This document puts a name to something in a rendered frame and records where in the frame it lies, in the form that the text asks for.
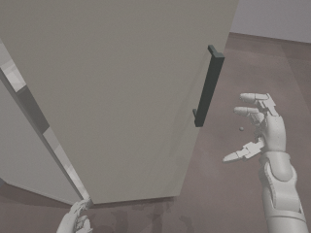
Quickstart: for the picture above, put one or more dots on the fridge door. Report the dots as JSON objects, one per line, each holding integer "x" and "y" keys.
{"x": 117, "y": 81}

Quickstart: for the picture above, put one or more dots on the left robot hand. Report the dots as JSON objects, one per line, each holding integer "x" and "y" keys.
{"x": 71, "y": 223}

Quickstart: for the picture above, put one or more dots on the handle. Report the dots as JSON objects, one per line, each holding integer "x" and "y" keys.
{"x": 214, "y": 70}

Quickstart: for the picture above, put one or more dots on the right robot forearm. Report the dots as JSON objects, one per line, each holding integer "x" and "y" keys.
{"x": 281, "y": 204}

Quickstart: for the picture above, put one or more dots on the right robot hand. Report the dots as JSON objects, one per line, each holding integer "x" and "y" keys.
{"x": 268, "y": 124}

